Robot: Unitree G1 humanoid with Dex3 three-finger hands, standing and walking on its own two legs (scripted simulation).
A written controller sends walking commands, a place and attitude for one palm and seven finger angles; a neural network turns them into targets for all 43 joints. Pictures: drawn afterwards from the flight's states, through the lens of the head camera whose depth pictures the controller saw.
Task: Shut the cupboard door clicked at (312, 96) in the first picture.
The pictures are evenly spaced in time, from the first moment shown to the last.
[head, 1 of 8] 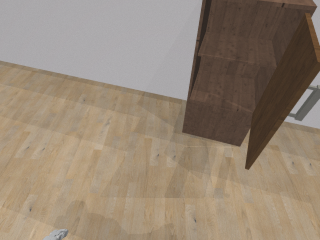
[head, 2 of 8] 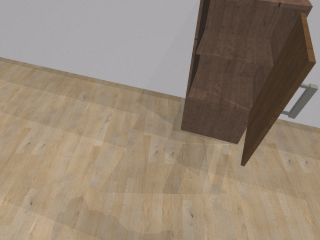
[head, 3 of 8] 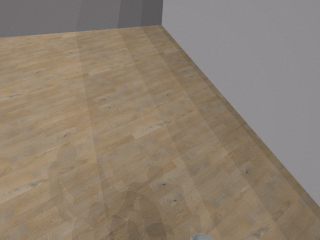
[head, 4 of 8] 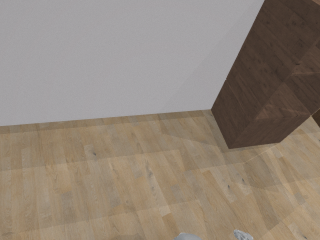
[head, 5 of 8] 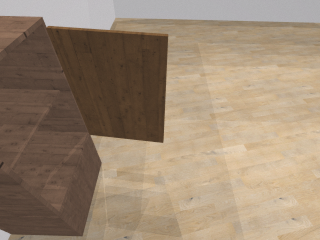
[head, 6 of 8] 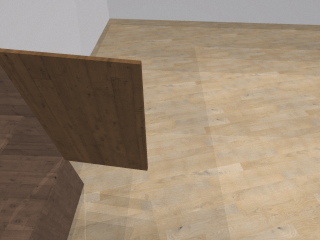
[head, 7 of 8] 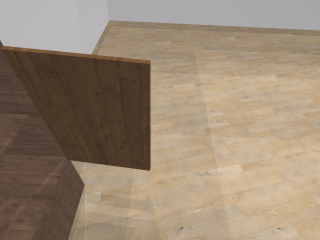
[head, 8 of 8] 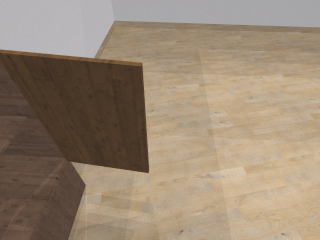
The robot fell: no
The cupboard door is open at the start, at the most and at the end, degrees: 84 84 84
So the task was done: no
